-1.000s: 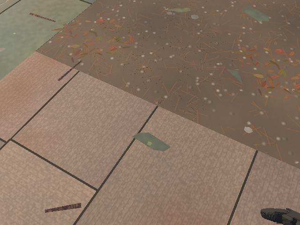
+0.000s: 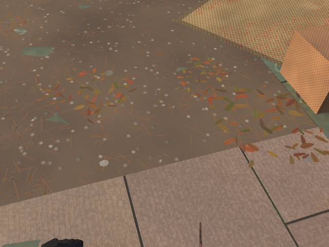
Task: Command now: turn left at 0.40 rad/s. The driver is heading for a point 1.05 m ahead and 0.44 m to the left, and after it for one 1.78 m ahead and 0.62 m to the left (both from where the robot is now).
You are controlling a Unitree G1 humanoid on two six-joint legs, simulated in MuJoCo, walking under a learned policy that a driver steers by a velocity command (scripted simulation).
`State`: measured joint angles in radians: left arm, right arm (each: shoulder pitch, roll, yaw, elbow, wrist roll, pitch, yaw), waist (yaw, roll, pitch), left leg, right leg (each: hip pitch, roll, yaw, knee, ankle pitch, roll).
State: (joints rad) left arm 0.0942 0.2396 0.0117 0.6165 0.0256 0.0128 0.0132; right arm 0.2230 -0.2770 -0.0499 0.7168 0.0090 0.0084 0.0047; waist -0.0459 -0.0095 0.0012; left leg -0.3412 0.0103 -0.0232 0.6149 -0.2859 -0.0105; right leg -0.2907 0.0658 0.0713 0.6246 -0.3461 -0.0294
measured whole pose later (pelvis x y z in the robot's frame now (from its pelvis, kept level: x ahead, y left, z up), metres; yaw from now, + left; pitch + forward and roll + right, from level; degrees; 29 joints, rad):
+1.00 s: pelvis +0.42 +0.29 +0.00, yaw +44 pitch +1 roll +2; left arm 0.12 0.27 0.00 0.66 0.03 -0.05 -0.04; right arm 0.43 -0.30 -0.04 0.82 0.00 -0.10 0.02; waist -0.03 -0.02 0.04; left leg 0.13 -0.19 -0.03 0.19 -0.28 0.16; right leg -0.80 -0.16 -0.05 0.80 0.03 -0.03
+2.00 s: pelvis +1.22 +0.78 -0.03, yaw -5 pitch +0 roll +2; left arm 0.05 0.35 0.06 0.58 0.00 -0.03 -0.05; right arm 0.36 -0.31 -0.05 0.78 0.00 -0.08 -0.04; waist -0.07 -0.05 0.09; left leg -0.12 0.01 0.10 1.15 -0.55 -0.08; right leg -0.55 0.12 -0.03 0.65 -0.17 -0.15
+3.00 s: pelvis +1.39 +0.85 +0.01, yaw -39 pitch -1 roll +0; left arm 0.20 0.20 0.00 0.73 0.02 -0.01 0.00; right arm 0.21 -0.26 -0.05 0.76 -0.02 0.01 -0.02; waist -0.02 0.02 0.01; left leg -0.26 0.02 -0.04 0.51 -0.23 -0.04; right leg -0.20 0.04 0.05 0.54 -0.32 -0.03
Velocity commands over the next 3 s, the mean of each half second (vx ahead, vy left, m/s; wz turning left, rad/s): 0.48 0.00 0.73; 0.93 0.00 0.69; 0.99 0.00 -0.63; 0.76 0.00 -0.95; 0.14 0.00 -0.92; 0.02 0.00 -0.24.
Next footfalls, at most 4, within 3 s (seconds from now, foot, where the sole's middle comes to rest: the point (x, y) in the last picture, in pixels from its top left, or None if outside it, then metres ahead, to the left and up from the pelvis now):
0.24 right None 0.04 -0.12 -0.76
0.70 left None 0.32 0.24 -0.76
1.14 right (49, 198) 0.74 0.49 -0.76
1.56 left None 0.99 0.88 -0.76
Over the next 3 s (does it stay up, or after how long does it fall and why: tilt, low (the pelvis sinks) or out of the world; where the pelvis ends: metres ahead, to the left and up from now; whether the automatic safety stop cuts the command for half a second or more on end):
stays up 1.39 0.85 0.01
